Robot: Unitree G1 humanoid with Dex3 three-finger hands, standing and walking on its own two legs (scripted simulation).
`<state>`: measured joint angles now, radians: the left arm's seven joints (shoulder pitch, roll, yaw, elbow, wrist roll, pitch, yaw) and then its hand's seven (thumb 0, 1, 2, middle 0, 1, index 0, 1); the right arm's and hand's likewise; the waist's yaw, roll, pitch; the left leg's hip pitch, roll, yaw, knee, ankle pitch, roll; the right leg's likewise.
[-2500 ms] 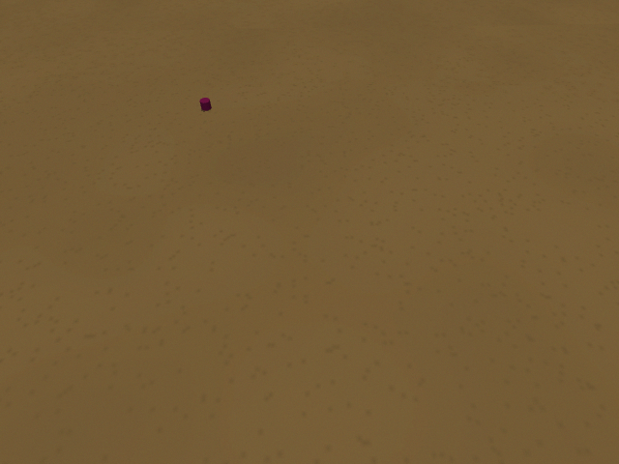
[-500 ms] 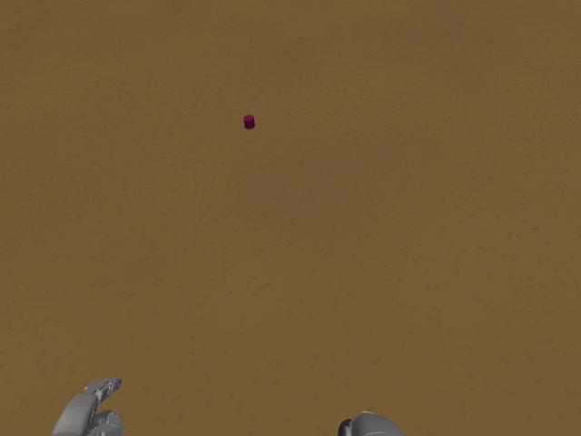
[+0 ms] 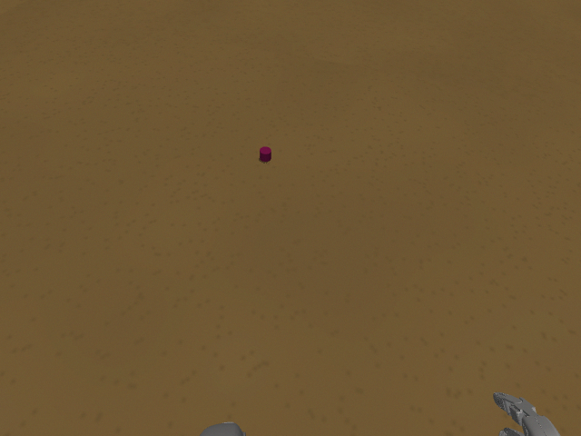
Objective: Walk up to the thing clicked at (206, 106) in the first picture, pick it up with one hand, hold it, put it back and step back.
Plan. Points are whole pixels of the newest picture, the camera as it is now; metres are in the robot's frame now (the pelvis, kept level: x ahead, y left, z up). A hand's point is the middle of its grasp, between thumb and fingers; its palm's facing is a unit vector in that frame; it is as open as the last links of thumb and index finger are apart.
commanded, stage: walk up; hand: left
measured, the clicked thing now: (265, 154) +1.44 +0.15 -0.73
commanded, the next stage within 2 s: none
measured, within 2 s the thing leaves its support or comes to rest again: neither
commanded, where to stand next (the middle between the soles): +1.11 -0.06 m, yaw +0 degrees
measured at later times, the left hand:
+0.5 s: hand (182, 292) +0.35 +0.21 -0.10, palm faces -0.02 -0.92 -0.39, open 7.4 cm
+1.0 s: hand (189, 218) +0.53 +0.24 -0.13, palm faces -0.10 -0.94 -0.32, open 7.4 cm
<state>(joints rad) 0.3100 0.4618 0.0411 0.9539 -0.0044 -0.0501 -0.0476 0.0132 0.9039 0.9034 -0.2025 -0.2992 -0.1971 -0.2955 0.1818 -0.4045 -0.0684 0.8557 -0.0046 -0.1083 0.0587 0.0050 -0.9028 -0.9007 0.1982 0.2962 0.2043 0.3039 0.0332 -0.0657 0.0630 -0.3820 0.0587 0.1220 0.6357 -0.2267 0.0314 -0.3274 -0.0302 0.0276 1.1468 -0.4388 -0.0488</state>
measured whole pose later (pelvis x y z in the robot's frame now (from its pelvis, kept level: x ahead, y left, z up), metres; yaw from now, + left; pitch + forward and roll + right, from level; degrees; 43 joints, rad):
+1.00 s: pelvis +0.47 -0.03 +0.02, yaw -2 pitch -3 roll +1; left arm 0.29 0.44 0.04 0.93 0.01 -0.04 -0.08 0.01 0.90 0.90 -0.20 -0.30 -0.20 -0.30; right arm 0.29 -0.40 -0.05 0.88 0.00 -0.10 0.05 0.01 -0.90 -0.90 0.20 0.30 0.21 0.30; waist -0.01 -0.06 0.07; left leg -0.19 0.02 0.16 0.46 -0.22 0.05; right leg -0.53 -0.11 0.00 0.90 -0.26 0.00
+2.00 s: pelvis +0.85 -0.06 +0.01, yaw -2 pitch -3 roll +1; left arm 0.26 0.42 0.05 0.92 0.01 -0.03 -0.08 0.01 0.90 0.90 -0.20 -0.30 -0.20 -0.30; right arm 0.34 -0.42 -0.05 0.87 0.00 -0.08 0.04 0.01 -0.90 -0.90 0.20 0.30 0.21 0.30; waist -0.02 -0.03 0.08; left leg -0.13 0.02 0.13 0.49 -0.31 0.03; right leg -0.47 -0.12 -0.02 0.68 -0.19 -0.01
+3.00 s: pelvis +1.04 -0.07 +0.01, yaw -1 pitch -3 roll +0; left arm 0.14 0.36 0.00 1.04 0.00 -0.02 -0.01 0.01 0.90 0.90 -0.20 -0.30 -0.20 -0.30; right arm 0.14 -0.37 0.01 1.04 0.01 -0.01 0.01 0.01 -0.90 -0.90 0.20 0.30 0.20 0.30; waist 0.01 0.03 0.08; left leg -0.29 0.03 0.04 0.59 -0.25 -0.01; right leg -0.28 -0.05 -0.03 0.60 -0.28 0.02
